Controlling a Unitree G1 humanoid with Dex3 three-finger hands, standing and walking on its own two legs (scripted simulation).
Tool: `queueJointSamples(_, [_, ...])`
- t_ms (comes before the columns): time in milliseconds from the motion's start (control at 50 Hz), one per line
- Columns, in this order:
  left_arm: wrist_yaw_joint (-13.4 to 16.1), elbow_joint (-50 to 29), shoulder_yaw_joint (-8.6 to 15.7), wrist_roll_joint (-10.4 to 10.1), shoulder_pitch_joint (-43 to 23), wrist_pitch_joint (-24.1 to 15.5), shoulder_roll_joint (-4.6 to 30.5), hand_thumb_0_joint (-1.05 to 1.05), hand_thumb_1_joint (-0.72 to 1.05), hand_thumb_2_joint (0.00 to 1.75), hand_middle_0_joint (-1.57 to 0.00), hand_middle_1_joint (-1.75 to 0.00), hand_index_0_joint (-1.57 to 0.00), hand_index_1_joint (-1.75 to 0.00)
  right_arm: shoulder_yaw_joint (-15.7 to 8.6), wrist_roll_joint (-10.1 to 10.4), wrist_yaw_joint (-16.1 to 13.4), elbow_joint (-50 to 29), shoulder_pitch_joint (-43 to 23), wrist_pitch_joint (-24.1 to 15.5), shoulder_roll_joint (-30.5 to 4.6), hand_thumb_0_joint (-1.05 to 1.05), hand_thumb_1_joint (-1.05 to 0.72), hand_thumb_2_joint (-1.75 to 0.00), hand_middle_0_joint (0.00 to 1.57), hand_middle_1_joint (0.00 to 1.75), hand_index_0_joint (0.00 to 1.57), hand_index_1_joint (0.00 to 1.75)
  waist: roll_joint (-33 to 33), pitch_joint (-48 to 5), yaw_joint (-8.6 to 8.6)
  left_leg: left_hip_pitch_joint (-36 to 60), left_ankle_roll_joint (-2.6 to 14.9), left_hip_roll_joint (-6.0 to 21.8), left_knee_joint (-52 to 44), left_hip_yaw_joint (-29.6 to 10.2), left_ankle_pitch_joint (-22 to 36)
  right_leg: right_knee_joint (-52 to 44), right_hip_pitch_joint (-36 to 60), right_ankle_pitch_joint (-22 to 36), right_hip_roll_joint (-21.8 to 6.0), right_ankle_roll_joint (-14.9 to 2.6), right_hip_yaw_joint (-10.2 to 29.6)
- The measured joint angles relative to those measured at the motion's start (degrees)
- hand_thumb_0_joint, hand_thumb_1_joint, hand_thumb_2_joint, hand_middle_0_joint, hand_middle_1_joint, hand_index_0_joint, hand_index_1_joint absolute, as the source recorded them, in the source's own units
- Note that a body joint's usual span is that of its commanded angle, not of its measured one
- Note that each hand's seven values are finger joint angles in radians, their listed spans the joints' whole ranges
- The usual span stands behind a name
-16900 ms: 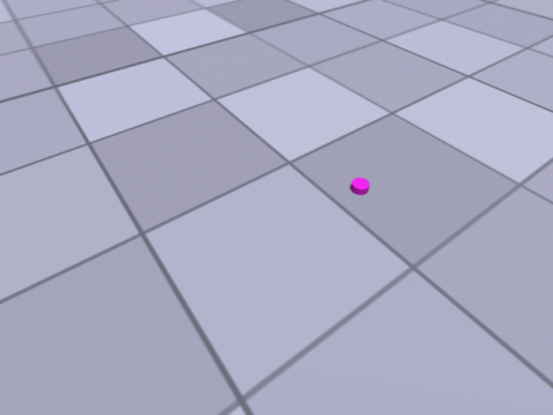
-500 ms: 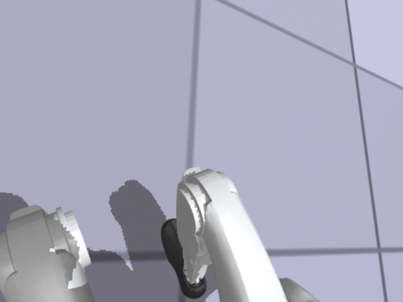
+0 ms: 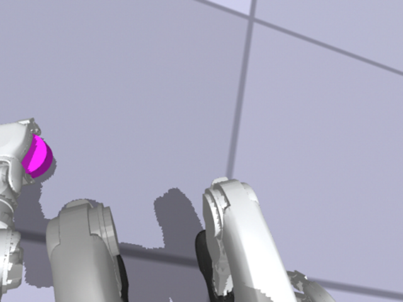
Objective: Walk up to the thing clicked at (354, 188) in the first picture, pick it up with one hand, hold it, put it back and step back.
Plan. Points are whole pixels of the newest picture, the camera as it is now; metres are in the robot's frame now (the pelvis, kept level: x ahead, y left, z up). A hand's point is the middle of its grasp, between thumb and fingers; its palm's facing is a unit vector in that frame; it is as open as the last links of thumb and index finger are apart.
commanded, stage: settle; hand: left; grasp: from above
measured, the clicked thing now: (25, 155) +0.43 +0.31 -0.20
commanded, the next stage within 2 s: lift in 0.04 s
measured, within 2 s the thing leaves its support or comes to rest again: neither
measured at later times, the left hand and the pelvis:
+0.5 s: hand out of the picture +0.40 +0.32 -0.09, palm faces -0.45 -0.11 -0.88, open 11.2 cm; pelvis +0.00 +0.00 +0.05, yaw +3 degrees
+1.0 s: hand out of the picture +0.34 +0.31 +0.09, palm faces -0.40 -0.14 -0.90, open 11.2 cm; pelvis +0.00 +0.00 +0.19, yaw +7 degrees
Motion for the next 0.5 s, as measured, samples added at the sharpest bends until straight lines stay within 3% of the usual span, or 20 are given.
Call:
queueJointSamples(180, [-1.73,-1.72,-0.43,1.03,-0.45,0.51,-0.51,-0.01,-0.13,0.55,-0.61,-0.68,-0.57,-0.64,-1.55,0.66,-2.79,-0.19,0.27,3.34,0.87,0.0,-0.92,-0.9,0.2,0.3,0.2,0.3,0.7,-1.58,0.37,0.94,-0.15,-0.12,-2.37,1.27,0.54,-1.33,0.41,0.06,-0.5,-0.45,0.91])
queueJointSamples(340, [-5.95,-5.69,-0.74,-1.97,0.63,2.13,-2.33,-0.02,-0.14,0.56,-0.63,-0.67,-0.59,-0.63,-3.27,1.92,-4.3,-0.46,1.47,4.99,1.28,0.0,-0.92,-0.9,0.2,0.3,0.2,0.3,1.8,-3.0,1.51,2.61,0.03,-0.19,-5.46,2.27,0.77,-3.91,1.96,-0.05,-0.92,-0.55,1.54])
queueJointSamples(500, [-10.7,-14.41,-1.84,-3.09,6.24,2.31,-4.66,-0.02,-0.14,0.56,-0.63,-0.66,-0.59,-0.63,-5.42,4.06,-5.76,-1.37,2.61,7.67,1.76,0.0,-0.92,-0.9,0.2,0.3,0.2,0.3,2.46,-5.4,3.56,6.59,0.31,-0.11,-10.23,3.69,0.92,-8.03,5.57,-0.14,-1.35,-0.63,2.47])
